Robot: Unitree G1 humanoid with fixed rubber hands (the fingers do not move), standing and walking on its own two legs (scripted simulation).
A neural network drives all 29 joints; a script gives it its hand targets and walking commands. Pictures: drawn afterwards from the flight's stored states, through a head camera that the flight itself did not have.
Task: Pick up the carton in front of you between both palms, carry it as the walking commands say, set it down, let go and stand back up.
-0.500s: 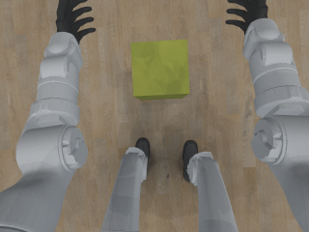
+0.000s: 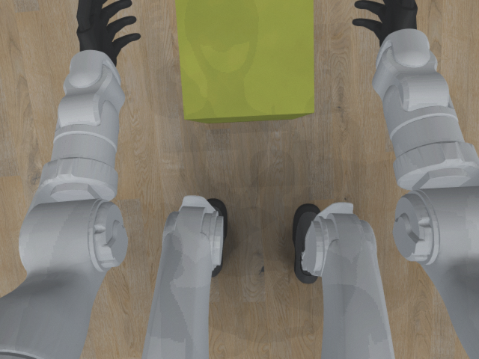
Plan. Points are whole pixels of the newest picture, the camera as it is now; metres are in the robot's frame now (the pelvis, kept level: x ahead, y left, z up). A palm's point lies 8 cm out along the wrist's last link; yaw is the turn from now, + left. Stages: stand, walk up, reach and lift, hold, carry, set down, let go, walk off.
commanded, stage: reach and lift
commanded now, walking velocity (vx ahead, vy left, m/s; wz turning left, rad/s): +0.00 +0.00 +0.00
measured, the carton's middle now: (247, 68) +0.53 +0.05 -0.35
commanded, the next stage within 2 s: none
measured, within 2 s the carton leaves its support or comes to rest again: leaves its support in 1.28 s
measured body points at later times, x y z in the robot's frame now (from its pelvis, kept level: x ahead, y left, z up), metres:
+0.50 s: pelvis -0.02 +0.01 -0.11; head +0.36 +0.01 +0.11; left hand +0.53 +0.23 -0.30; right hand +0.56 -0.14 -0.30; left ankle +0.09 +0.12 -0.44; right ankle +0.09 -0.12 -0.44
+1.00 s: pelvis -0.03 +0.00 -0.10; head +0.35 +0.02 +0.12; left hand +0.53 +0.20 -0.29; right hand +0.56 -0.11 -0.29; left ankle +0.09 +0.12 -0.44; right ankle +0.09 -0.12 -0.44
